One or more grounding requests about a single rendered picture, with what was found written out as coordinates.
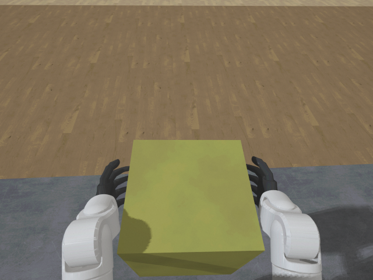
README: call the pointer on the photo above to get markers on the robot right hand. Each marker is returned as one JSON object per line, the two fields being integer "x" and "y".
{"x": 264, "y": 179}

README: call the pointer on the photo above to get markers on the right robot forearm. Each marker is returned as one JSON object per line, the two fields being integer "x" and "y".
{"x": 294, "y": 238}

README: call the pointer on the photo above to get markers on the carton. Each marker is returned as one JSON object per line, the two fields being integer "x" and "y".
{"x": 189, "y": 209}

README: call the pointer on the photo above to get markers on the left robot forearm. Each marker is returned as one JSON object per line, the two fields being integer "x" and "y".
{"x": 87, "y": 244}

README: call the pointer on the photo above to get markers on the robot left hand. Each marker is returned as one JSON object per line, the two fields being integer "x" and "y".
{"x": 108, "y": 183}

